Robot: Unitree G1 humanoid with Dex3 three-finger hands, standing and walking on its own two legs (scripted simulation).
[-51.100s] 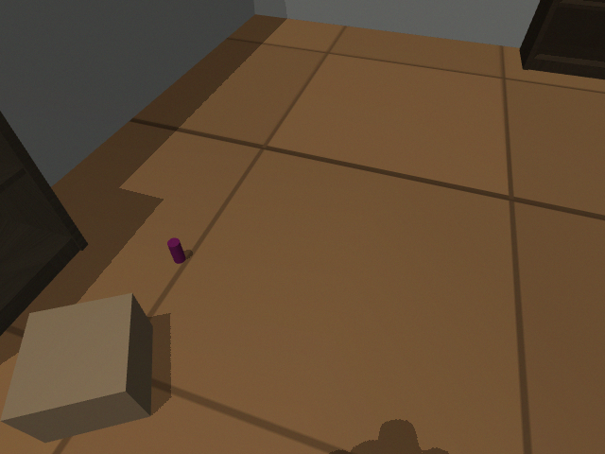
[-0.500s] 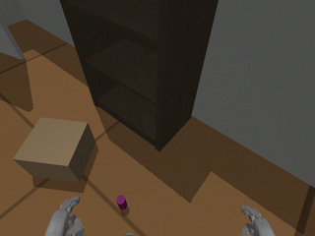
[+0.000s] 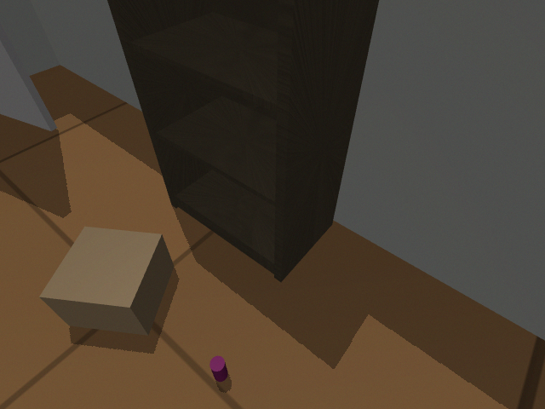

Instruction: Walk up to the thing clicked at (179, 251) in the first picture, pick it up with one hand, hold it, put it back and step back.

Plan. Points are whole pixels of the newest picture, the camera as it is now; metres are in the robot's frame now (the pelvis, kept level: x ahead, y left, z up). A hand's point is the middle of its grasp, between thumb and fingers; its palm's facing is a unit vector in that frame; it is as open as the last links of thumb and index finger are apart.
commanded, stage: stand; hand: left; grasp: from above
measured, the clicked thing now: (219, 369) +0.41 +0.19 -0.72
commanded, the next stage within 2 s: step back in 1.90 s
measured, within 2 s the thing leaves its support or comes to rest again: neither
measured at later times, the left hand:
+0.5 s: hand out of the picture +0.04 +0.22 -0.16, palm faces +0.02 -0.94 -0.33, open 7.4 cm
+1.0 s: hand out of the picture +0.05 +0.18 -0.16, palm faces +0.00 -0.97 -0.25, open 7.4 cm
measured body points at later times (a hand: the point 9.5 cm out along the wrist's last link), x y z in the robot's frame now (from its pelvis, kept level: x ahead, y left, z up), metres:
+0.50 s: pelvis +0.00 -0.02 +0.01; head +0.00 -0.02 +0.46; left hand +0.04 +0.27 -0.13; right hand +0.05 -0.30 -0.14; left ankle +0.02 +0.11 -0.74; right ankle +0.01 -0.16 -0.74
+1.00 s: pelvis +0.02 -0.02 +0.01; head +0.02 -0.02 +0.46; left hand +0.05 +0.23 -0.15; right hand +0.05 -0.27 -0.15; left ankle +0.02 +0.11 -0.74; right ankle +0.01 -0.16 -0.74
